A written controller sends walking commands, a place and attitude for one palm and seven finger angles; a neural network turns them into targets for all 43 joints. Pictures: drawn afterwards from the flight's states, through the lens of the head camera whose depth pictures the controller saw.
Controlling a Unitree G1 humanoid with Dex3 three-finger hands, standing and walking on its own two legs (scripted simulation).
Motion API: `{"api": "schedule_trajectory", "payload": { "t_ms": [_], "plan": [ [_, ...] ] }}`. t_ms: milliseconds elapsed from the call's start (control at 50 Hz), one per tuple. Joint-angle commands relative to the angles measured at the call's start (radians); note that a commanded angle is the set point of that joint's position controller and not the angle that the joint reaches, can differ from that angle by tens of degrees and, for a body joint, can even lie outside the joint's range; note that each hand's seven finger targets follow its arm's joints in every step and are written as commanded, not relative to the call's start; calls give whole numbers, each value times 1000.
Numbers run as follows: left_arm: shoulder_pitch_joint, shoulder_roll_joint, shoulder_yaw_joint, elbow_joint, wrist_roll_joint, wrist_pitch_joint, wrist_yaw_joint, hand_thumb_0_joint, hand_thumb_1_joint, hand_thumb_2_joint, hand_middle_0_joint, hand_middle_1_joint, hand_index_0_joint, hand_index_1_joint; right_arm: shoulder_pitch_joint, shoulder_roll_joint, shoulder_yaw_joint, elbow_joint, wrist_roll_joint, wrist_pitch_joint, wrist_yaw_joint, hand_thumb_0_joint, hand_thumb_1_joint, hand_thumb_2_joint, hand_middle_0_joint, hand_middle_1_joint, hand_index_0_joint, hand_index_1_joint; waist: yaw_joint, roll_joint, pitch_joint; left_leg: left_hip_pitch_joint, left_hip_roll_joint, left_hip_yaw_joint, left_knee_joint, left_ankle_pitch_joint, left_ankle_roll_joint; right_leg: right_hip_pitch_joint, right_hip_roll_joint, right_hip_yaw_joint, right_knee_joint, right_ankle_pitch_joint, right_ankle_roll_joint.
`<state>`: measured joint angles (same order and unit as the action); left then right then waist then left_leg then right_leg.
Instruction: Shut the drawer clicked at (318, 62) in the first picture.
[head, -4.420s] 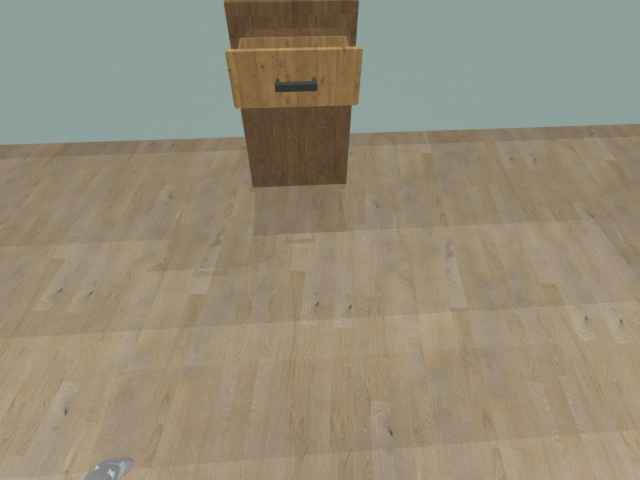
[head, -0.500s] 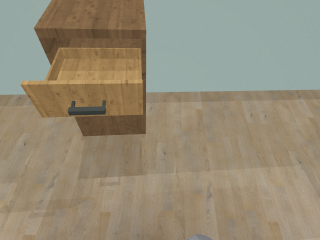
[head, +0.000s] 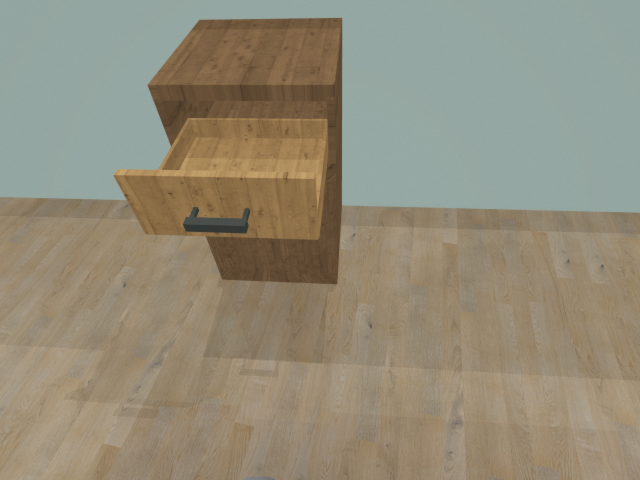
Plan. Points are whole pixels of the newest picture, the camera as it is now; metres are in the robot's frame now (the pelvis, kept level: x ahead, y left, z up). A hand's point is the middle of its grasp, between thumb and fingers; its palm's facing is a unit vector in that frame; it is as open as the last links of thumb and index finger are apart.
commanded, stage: take the last steps up to it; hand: left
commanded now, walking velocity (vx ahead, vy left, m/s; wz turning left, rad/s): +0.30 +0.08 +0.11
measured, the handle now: (218, 218) +0.62 +0.27 -0.10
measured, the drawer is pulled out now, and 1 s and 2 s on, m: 0.30 0.30 0.30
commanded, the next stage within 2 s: come to a stop and stand still in 0.98 s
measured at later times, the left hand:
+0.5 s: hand out of the picture +0.10 +0.27 -0.18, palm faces +0.08 -0.98 -0.18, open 7.4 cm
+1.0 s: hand (209, 384) +0.29 +0.22 -0.16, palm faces +0.07 -0.97 -0.24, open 7.2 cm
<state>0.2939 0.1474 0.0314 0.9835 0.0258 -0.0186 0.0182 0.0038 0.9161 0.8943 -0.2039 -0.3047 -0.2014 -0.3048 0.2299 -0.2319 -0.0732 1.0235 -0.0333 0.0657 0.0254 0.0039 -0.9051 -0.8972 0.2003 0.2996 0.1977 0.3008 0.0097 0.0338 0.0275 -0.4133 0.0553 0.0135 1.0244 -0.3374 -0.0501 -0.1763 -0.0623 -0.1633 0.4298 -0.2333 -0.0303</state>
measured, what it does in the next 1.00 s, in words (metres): walks ahead: left foot, then right foot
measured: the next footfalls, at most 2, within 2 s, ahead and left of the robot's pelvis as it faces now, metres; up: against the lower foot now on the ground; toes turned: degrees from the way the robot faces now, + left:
left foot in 0.24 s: +0.06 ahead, +0.17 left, +0.00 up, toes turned +8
right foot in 0.74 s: +0.33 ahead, -0.04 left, +0.00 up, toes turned -6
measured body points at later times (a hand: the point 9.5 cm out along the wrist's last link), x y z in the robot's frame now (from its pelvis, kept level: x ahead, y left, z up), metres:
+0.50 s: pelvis +0.09 +0.08 +0.00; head +0.10 +0.10 +0.45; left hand +0.10 +0.32 -0.16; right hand +0.07 -0.15 -0.15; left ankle +0.02 +0.17 -0.74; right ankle +0.14 -0.05 -0.67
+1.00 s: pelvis +0.25 +0.03 +0.00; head +0.27 +0.01 +0.45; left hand +0.29 +0.27 -0.15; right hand +0.28 -0.20 -0.17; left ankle +0.28 +0.18 -0.68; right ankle +0.29 -0.04 -0.74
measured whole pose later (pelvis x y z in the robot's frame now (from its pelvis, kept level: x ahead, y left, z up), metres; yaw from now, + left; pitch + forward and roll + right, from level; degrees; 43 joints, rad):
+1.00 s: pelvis +0.25 +0.03 +0.00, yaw +2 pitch -2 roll +0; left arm 0.23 0.16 0.05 1.06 0.02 -0.06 0.02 -0.01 0.94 0.89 -0.20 -0.30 -0.20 -0.30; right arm 0.25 -0.17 -0.05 1.06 -0.03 -0.01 -0.01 0.00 -0.91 -0.90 0.20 0.30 0.20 0.30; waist -0.02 0.04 0.05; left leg -0.50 0.12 0.05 1.00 -0.28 -0.03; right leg -0.21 0.02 -0.16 0.41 -0.18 -0.09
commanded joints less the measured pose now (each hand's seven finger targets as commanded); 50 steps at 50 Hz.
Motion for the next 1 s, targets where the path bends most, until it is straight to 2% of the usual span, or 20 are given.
{"api": "schedule_trajectory", "payload": {
  "t_ms": [0, 100, 160, 180, 200, 220, 260, 300, 380, 600, 640, 680, 700, 720, 740, 760, 800, 840, 900, 980],
  "plan": [
    [127, 204, 52, 3, 4, -26, 5, 0, 900, 900, -200, -300, -200, -300, -111, -38, -4, -94, 6, -39, 3, 0, -900, -900, 200, 300, 200, 300, 67, -158, 49, -141, 27, 20, -137, -36, 5, 103, -291, 318, -293, -253, -104],
    [134, 218, 54, 43, 10, -28, -3, 0, 900, 900, -200, -300, -200, -300, -91, -13, 8, -91, 14, -61, 6, 0, -900, -900, 200, 300, 200, 300, 61, -196, 22, -18, 10, 60, -327, -81, 31, 82, -292, 285, -281, -213, -117],
    [93, 216, 55, 61, 1, -19, -7, 0, 900, 900, -200, -300, -200, -300, 24, 1, 17, -48, 16, -79, -1, 0, -900, -900, 200, 300, 200, 300, 8, -189, -6, 237, -30, 127, -557, 22, 41, -43, -219, 178, -193, -241, -70],
    [78, 195, 51, 66, -5, -14, -9, 0, 900, 900, -200, -300, -200, -300, 85, -15, 16, -20, 17, -88, -9, 0, -900, -900, 200, 300, 200, 300, -22, -123, -18, 364, -35, 129, -639, 59, 41, -123, -175, 131, -125, -253, -39],
    [71, 152, 40, 59, -9, -9, -14, 0, 900, 900, -200, -300, -200, -300, 166, -72, 4, 5, 17, -97, -22, 0, -900, -900, 200, 300, 200, 300, -60, 41, -35, 497, 58, 6, -693, -14, 64, -246, -120, 71, 35, -250, 1],
    [46, 92, 26, 33, -11, -7, -21, 0, 900, 900, -200, -300, -200, -300, 243, -160, -18, 20, 9, -98, -30, 0, -900, -900, 200, 300, 200, 300, -94, 282, -15, 528, 271, -300, -827, -192, 143, -420, -15, -34, 291, -295, 48],
    [-45, 105, 28, -12, 8, -9, -19, 0, 900, 900, -200, -300, -200, -300, 249, -182, -14, 17, 8, -89, -37, 0, -900, -900, 200, 300, 200, 300, -91, 178, 91, 395, 367, -399, -904, -252, 234, -516, -41, 83, 542, -310, 19],
    [-38, 99, 31, 33, 8, -7, -28, 0, 900, 900, -200, -300, -200, -300, 172, -79, 16, 15, 11, -105, -46, 0, -900, -900, 200, 300, 200, 300, -52, 124, 162, 319, 272, -245, -904, -92, 198, -513, -74, 123, 638, -145, 20],
    [25, 76, 29, 68, 0, -4, -34, 0, 900, 900, -200, -300, -200, -300, 175, -44, 30, 21, 20, -139, -55, 0, -900, -900, 200, 300, 200, 300, -3, 46, 91, 383, 198, -66, -851, 443, 190, -475, -56, 108, 677, -8, 49],
    [-244, 63, 24, -42, -8, -7, -37, 0, 900, 900, -200, -300, -200, -300, 289, -41, 23, 105, 5, -141, -62, 0, -900, -900, 200, 300, 200, 300, -55, 83, 143, 443, 220, -11, -781, 632, 207, -408, -23, 59, 276, 9, 13],
    [-180, 75, 29, -29, -9, -13, -35, 0, 900, 900, -200, -300, -200, -300, 273, -55, 21, 108, 6, -138, -62, 0, -900, -900, 200, 300, 200, 300, -18, 77, 103, 413, 216, 3, -692, 758, 197, -255, 18, 39, 214, -10, -12],
    [54, 123, 48, 41, -2, -28, -29, 0, 900, 900, -200, -300, -200, -300, 243, -62, 21, 107, 15, -139, -57, 0, -900, -900, 200, 300, 200, 300, 90, -5, -17, 308, 155, 55, -425, 738, 146, 77, 48, 34, 109, 98, -28],
    [183, 202, 69, 78, 7, -45, -19, 0, 900, 900, -200, -300, -200, -300, 263, -27, 21, 93, 27, -141, -47, 0, -900, -900, 200, 300, 200, 300, 132, -148, -134, 117, 71, 99, -152, 453, 104, 323, -132, 252, 68, 141, -89],
    [248, 290, 86, 92, -7, -46, -14, 0, 900, 900, -200, -300, -200, -300, 313, 10, 25, 70, 32, -141, -46, 0, -900, -900, 200, 300, 200, 300, 107, -329, -245, -56, -66, 102, 165, -205, 62, 435, -387, 630, -72, 308, -201],
    [207, 280, 83, 84, -23, -40, -11, 0, 900, 900, -200, -300, -200, -300, 256, -12, 22, 64, 34, -134, -51, 0, -900, -900, 200, 300, 200, 300, 105, -193, -196, -97, -28, -12, 288, -229, 81, 363, -392, 626, -119, 294, -236],
    [116, 243, 75, 65, -22, -38, -5, 0, 900, 900, -200, -300, -200, -300, 228, 6, 16, 59, 36, -129, -48, 0, -900, -900, 200, 300, 200, 300, 71, -135, -140, -96, 10, -15, 320, -156, 83, 257, -372, 567, -149, 188, -223],
    [-15, 161, 48, 30, -20, -42, 0, 0, 900, 900, -200, -300, -200, -300, 168, 32, 20, 54, 20, -110, -41, 0, -900, -900, 200, 300, 200, 300, 16, -79, 20, -86, 70, -36, 269, -35, 72, -19, -302, 408, -200, 121, -169],
    [-49, 109, 28, 27, -15, -48, 0, 0, 900, 900, -200, -300, -200, -300, 210, 65, 25, 72, 11, -84, -39, 0, -900, -900, 200, 300, 200, 300, -32, -90, 51, -17, 75, -15, 186, 25, 53, -151, -241, 270, -244, 145, -129],
    [-30, 96, 26, 38, -8, -52, 2, 0, 900, 900, -200, -300, -200, -300, 217, 73, 24, 70, 7, -68, -35, 0, -900, -900, 200, 300, 200, 300, -53, -115, 40, 5, 75, 20, 60, 59, 27, -188, -202, 200, -259, 168, -124],
    [11, 124, 29, 57, -7, -54, -3, 0, 900, 900, -200, -300, -200, -300, 107, 62, 25, 27, 12, -74, -24, 0, -900, -900, 200, 300, 200, 300, -19, -122, 19, -25, 69, 41, -143, 83, 11, -85, -203, 210, -262, 163, -143]
  ]
}}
